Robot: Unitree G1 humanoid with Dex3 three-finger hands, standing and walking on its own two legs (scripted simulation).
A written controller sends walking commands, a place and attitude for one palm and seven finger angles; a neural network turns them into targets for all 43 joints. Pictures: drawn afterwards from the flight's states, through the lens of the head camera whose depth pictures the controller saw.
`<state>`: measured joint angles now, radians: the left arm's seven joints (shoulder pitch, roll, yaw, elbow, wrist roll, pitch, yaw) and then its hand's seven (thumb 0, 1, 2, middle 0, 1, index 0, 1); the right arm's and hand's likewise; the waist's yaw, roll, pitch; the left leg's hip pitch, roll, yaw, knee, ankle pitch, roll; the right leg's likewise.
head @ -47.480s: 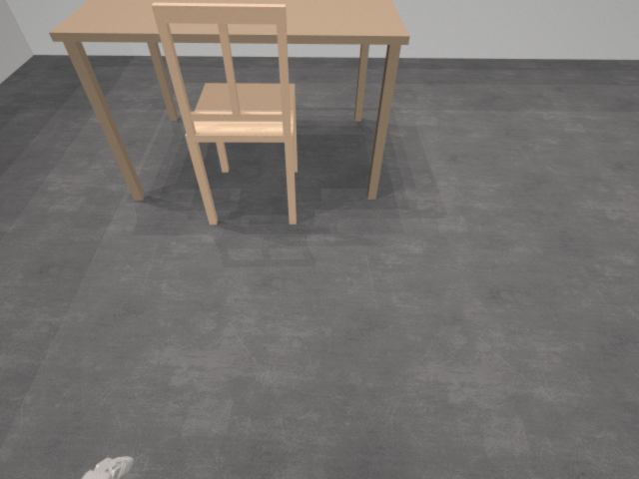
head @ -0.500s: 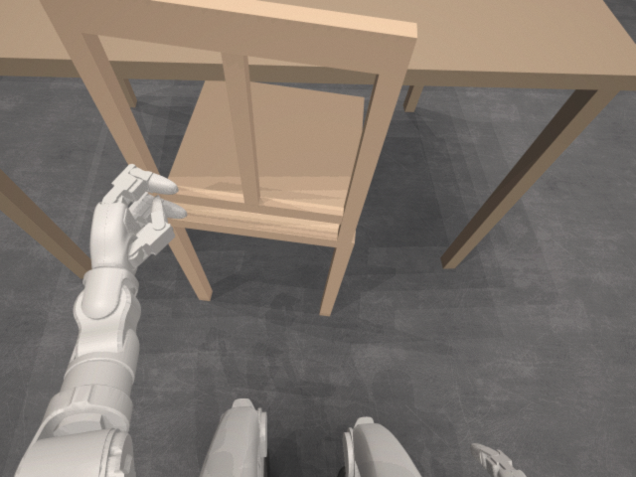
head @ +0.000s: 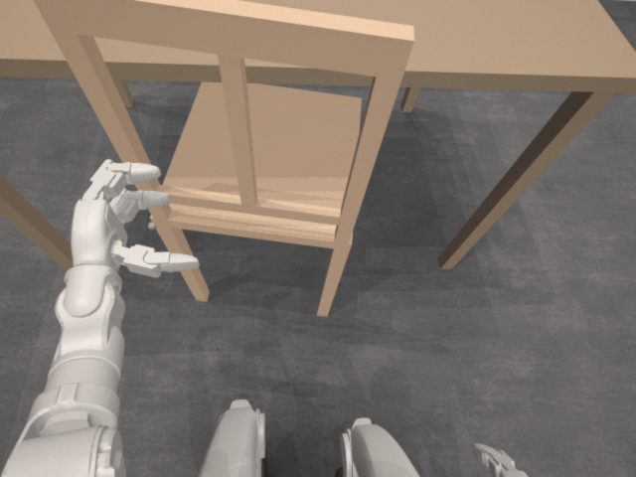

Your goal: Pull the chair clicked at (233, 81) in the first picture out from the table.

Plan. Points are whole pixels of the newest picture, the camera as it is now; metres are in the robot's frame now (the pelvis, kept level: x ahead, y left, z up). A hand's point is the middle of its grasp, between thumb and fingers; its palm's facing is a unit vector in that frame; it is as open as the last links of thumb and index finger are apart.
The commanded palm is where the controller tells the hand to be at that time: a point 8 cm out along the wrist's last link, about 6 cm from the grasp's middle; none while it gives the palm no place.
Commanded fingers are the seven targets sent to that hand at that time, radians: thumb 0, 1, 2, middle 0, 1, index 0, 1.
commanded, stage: open the thumb and straighten the fingers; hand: left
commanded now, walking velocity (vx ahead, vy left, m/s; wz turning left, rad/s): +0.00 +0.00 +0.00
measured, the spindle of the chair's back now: (242, 142) +0.55 +0.11 +0.03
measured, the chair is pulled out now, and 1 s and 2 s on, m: -0.05 -0.05 -0.05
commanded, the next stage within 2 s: draw the fingers out of the gap in 0.32 s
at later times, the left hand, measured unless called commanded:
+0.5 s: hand (143, 226) +0.41 +0.22 +0.03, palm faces +0.08 -1.00 -0.04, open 17.4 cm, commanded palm +0.38 +0.26 +0.03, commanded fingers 0.00 -0.55 0.20 0.00 0.00 0.00 0.00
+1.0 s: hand (137, 288) +0.33 +0.21 +0.03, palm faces +0.08 -1.00 -0.05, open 17.5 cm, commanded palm +0.30 +0.25 +0.03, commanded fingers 0.00 -0.55 0.20 0.00 0.00 0.00 0.00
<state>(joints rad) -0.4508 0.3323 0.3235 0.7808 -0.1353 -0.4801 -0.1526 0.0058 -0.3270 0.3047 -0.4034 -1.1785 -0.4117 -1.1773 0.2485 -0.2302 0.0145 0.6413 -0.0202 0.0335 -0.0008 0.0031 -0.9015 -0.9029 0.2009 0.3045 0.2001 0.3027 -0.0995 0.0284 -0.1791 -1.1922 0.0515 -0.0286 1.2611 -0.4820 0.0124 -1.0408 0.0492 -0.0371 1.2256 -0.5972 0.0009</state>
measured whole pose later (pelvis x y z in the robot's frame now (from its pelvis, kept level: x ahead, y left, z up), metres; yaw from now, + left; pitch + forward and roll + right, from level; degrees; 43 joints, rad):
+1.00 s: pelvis +0.00 +0.00 +0.01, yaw +1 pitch +20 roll -4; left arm -0.11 0.26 0.22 0.49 -0.18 -0.48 -0.17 -0.01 -0.55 0.20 0.00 0.00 -0.01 0.00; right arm 0.20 -0.23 0.01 0.60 0.00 0.00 -0.01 0.00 -0.90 -0.90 0.20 0.30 0.20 0.30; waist -0.05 0.03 -0.18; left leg -1.10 0.04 -0.03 1.22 -0.47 0.02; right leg -0.95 0.04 -0.04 1.18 -0.59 0.00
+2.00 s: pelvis +0.04 +0.00 +0.08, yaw +3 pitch +8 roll -2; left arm 0.56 0.34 0.19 -0.25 -0.10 -0.05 0.10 -0.01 -0.29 0.32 -0.04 -0.06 -0.05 -0.06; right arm 0.26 -0.24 0.02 0.51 0.04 -0.04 -0.10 0.01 -0.90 -0.90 0.20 0.30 0.20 0.30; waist -0.01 0.07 -0.16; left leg -0.59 0.02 -0.01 0.84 -0.39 0.01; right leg -0.43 0.02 -0.02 0.78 -0.48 0.00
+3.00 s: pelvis +0.04 -0.02 +0.11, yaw +1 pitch -3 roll +0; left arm 0.53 0.35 0.35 -0.40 -0.09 -0.11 0.14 0.02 0.89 0.90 -0.21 -0.30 -0.22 -0.30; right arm 0.21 -0.24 -0.01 0.63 0.02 -0.10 -0.09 0.01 -0.90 -0.90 0.20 0.30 0.20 0.30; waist 0.04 0.08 -0.01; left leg -0.18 0.03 0.02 0.48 -0.25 -0.01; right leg -0.04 0.02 0.01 0.43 -0.33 -0.01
